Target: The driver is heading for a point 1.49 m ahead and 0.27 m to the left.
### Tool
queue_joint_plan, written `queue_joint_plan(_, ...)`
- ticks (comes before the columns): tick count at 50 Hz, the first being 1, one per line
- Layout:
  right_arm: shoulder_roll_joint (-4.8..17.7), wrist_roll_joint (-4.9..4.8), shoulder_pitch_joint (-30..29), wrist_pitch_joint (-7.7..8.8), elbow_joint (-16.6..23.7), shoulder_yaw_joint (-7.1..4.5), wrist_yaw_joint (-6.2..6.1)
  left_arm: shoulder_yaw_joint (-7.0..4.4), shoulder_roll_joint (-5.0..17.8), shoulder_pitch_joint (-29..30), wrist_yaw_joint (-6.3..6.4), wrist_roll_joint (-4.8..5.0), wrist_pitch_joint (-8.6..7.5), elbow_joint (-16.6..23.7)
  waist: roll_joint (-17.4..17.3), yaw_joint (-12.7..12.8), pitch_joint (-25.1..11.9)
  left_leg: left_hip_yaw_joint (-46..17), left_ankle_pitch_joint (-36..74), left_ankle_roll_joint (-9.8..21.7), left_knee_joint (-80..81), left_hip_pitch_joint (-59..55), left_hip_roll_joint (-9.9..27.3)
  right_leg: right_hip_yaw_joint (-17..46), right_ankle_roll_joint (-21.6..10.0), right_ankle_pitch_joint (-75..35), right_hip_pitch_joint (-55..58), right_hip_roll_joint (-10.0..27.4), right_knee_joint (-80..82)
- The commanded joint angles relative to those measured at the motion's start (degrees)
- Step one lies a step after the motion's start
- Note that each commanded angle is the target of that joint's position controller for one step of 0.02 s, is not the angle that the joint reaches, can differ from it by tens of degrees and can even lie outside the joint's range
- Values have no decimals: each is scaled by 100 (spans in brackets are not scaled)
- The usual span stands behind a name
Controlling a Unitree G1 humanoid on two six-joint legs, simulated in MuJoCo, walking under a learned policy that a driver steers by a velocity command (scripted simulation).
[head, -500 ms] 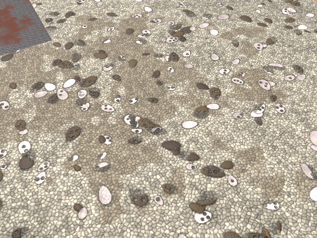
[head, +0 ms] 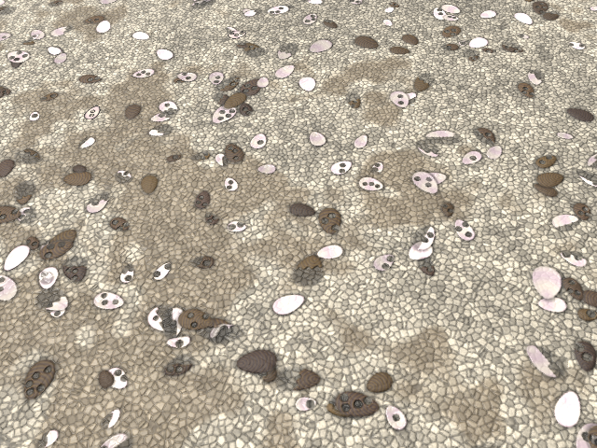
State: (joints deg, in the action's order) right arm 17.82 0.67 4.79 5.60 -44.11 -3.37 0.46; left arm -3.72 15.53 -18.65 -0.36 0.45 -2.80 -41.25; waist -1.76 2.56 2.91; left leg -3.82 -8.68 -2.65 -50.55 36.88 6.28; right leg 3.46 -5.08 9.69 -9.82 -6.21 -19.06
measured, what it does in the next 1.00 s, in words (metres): walks ahead: left foot, then right foot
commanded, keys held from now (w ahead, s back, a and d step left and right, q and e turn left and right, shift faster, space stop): w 0.82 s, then w+q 0.18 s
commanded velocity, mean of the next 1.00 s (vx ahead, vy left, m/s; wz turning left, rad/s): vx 0.50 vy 0.00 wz -0.06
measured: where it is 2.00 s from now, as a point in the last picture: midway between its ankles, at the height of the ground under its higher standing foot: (298, 210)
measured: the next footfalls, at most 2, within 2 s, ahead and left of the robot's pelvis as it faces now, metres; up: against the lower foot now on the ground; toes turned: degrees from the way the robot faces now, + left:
left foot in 0.24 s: +0.33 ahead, +0.15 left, +0.00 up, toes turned -3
right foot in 0.78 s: +0.61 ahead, -0.11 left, +0.00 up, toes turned -5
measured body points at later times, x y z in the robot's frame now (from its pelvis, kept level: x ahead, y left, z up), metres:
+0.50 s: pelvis +0.29 +0.07 +0.00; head +0.32 +0.07 +0.45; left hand +0.45 +0.33 -0.11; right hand +0.32 -0.21 -0.12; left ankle +0.29 +0.15 -0.75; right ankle +0.34 -0.10 -0.68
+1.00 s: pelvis +0.57 -0.02 +0.00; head +0.59 -0.03 +0.45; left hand +0.65 +0.26 -0.11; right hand +0.67 -0.30 -0.13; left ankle +0.61 +0.15 -0.67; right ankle +0.57 -0.10 -0.75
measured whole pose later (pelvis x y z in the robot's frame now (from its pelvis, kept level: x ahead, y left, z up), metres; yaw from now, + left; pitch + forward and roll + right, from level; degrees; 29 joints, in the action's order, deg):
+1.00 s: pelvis +0.57 -0.02 +0.00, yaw +0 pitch +0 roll -1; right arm 18.1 -1.6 13.3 2.8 -48.6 -3.2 0.1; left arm -3.2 14.7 -15.9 -1.3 -0.8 -5.4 -46.4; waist -3.2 1.2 1.5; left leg -4.0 -13.9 0.4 -61.7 34.4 5.5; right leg -5.5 -3.5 9.4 -9.6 -2.8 -18.3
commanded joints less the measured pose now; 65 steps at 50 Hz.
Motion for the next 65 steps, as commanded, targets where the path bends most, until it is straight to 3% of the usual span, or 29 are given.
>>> queue_joint_plan(1, 217, -5, -286, 28, 323, -7, 39, -240, 938, 123, 95, 17, -120, 330, 467, -8, -226, 178, 1322, -83, 1166, -517, -166, 755, -824, -1100, -317, 1218, 815)
queue_joint_plan(8, 410, -94, -980, 135, 617, -20, 187, -250, 981, -484, 106, 47, -62, -131, 608, 242, 83, 117, 1174, 287, 2222, -255, -337, 1201, -682, -1015, 843, 1783, 386)
queue_joint_plan(10, 492, -97, -755, 157, 586, -53, 203, -270, 1024, -463, 126, 43, -5, -182, 747, 100, 4, 228, 656, 456, 2310, -530, -430, 1265, -580, -1756, 1140, 1869, 95)
queue_joint_plan(12, 781, -68, 346, 181, 293, -216, 154, -221, 951, -291, 128, 20, 42, -142, 702, -495, -748, 441, 744, 780, 2471, -2191, -593, 912, -346, -3308, 978, 1450, -1183)
queue_joint_plan(13, 1083, 7, 1332, 183, 154, -290, 124, -114, 733, -247, 136, -66, 48, -3, 273, -897, -1631, -510, 877, 1183, 2232, -3853, 271, 658, -135, -2326, 38, 1091, -2727)
queue_joint_plan(14, 1446, -13, 1896, 118, -67, -415, 148, 21, 245, -1060, 103, 36, -44, 0, -1376, -640, -2370, -3049, -403, 2086, 2650, -5897, 1467, 228, 353, 1125, -2224, 129, -4800)
queue_joint_plan(15, 892, -181, 1937, 104, -113, -265, 182, -23, 643, -815, 100, 92, -110, -50, -1102, -833, -2158, -3868, -1604, 1999, 3286, -5887, 1523, 725, 331, 2283, -3040, 231, -5429)
queue_joint_plan(16, 663, -180, 1524, 83, -43, -186, 161, -111, 945, -212, 83, 179, -149, 88, -625, -845, -1259, -3083, -1716, 1736, 3414, -5167, 1361, 659, 293, 1853, -3399, 533, -5570)
queue_joint_plan(17, 554, -100, 1127, 39, 41, -133, 144, -93, 906, 222, 92, 119, -172, 181, -95, -716, -750, -2372, -1185, 1516, 3534, -4368, 1076, 373, 266, 1398, -3254, 831, -5305)
queue_joint_plan(18, 500, -42, 915, 27, 55, -106, 137, -102, 844, 345, 83, 58, -192, 242, -136, -558, -426, -2044, -603, 1586, 3676, -3760, 965, 281, 310, 1076, -3158, 994, -4973)
queue_joint_plan(21, 352, -23, 816, 69, 19, -47, 130, -96, 583, 87, 72, 13, -114, 118, -242, -278, -421, -1274, 337, 1533, 4015, -3129, 569, 166, 378, 725, -2545, 1242, -4401)
queue_joint_plan(22, 504, -59, 844, 85, -36, -79, 118, -67, 496, 104, 70, 14, -91, 154, -390, -235, -358, -1169, 629, 1655, 4096, -2971, 672, 104, 453, 698, -2585, 1283, -4152)
queue_joint_plan(29, 764, -162, 1314, -7, -304, -133, 9, 58, 266, 1423, -13, -2, -175, 460, -149, -633, -79, -140, 1184, 1406, 4329, -2962, 336, -223, 600, -1298, -2437, 1144, -1778)
queue_joint_plan(33, 808, -195, 1715, -114, -533, -140, -10, 58, 324, 2017, -121, 59, -228, 662, -179, -782, 84, -203, 1204, 1356, 4127, -3525, 618, -237, 480, -1335, -2475, 1005, -1205)
queue_joint_plan(36, 920, -209, 1708, -213, -610, -189, -54, 4, 493, 1948, -188, 49, -257, 699, -270, -576, -5, -253, 1945, 1214, 3682, -4024, 830, -268, 257, -723, -2220, 897, -951)
queue_joint_plan(38, 929, -207, 1532, -269, -581, -178, -80, -177, 818, 860, -150, 9, -259, 383, -247, 54, -688, 52, 3467, 1003, 2399, -3863, 531, -547, -18, -686, -601, 613, -714)
queue_joint_plan(39, 711, -118, 1506, -267, -465, -77, -95, -297, 1132, -136, -94, -38, -242, 148, 1, 464, -1468, 258, 2750, 809, 1018, -2982, 253, -21, -312, -842, 1049, 1151, -987)
queue_joint_plan(40, 72, -62, 2162, -155, -312, 134, -54, -434, 1743, -687, -65, -100, -202, 35, 1370, 289, -2321, 538, 12, 381, -1258, -614, -694, 2529, -1232, -53, 3301, 2616, -775)
queue_joint_plan(41, 299, -129, 2071, -24, -418, 99, -11, -317, 1295, -822, -81, -19, -178, -9, 1564, 404, -2601, -216, -2466, 395, -2071, 226, -861, 3862, -1441, 699, 3443, 2884, -8)
queue_joint_plan(42, 762, -306, 1564, 39, -289, -35, 30, -202, 985, -384, -69, -7, -182, 31, 1101, 385, -1610, -316, -2189, 484, -2393, 707, -515, 3013, -1114, 980, 2692, 2712, 121)
queue_joint_plan(43, 751, -339, 1202, 51, -211, -36, 29, -150, 834, 26, -55, -21, -183, 82, 747, 242, -1041, -167, -1641, 509, -2169, 638, -231, 2232, -911, 694, 1842, 2488, 272)
queue_joint_plan(44, 670, -249, 983, 5, -209, -53, 3, -81, 617, 349, -79, -48, -197, 77, 431, 89, -559, -87, -1247, 497, -1801, 451, -56, 1627, -720, 303, 1094, 2188, 530)
queue_joint_plan(45, 598, -234, 1152, -64, -231, -78, -9, -67, 574, 544, -81, -94, -249, 72, 750, -138, -458, -164, -928, 445, -1573, 100, 100, 1285, -695, -39, 610, 2125, 724)
queue_joint_plan(48, 330, -238, 1383, -289, -356, -69, -49, -90, 520, 698, -90, -129, -385, -74, 594, -352, -316, -219, -474, 320, -1406, -239, 147, 488, -669, -507, 7, 1929, 1163)
queue_joint_plan(49, 268, -240, 1268, -320, -269, -57, -57, -124, 664, 681, -71, -147, -414, -143, 699, -369, -208, -290, -260, 252, -1194, -71, 157, 356, -747, -720, -78, 2059, 1254)
queue_joint_plan(55, 122, -165, 345, -247, 28, -25, 77, -146, 794, 478, 58, -119, -396, -402, 388, -73, 33, 34, 1456, 254, 704, 29, -16, -820, -449, -1364, 282, 1815, 1378)
queue_joint_plan(60, 42, -173, -455, -248, 500, 31, 243, -206, 942, -17, 109, -13, -197, -711, 310, 215, 280, 369, 1116, 474, 1481, 450, -114, -1124, -369, -1911, 1403, 2157, 1035)
queue_joint_plan(63, 198, -181, -357, -268, 690, -50, 340, -262, 1119, 84, 169, 29, -39, -709, 530, -18, 27, 797, 255, 741, 1577, -23, -460, -1343, -199, -4062, 1834, 2251, 215)
queue_joint_plan(65, 533, -197, 576, -304, 552, -248, 326, -290, 1240, 202, 238, 28, 68, -654, 680, -582, -586, 1071, -138, 1017, 1608, -1339, -910, -1506, -26, -5523, 1691, 2127, -1252)
Keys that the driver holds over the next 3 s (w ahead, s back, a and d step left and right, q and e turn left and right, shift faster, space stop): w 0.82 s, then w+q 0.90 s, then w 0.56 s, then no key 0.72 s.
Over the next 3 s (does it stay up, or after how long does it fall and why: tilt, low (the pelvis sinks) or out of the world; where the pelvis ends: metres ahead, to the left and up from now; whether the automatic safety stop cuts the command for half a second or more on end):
stays up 1.42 0.29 -0.01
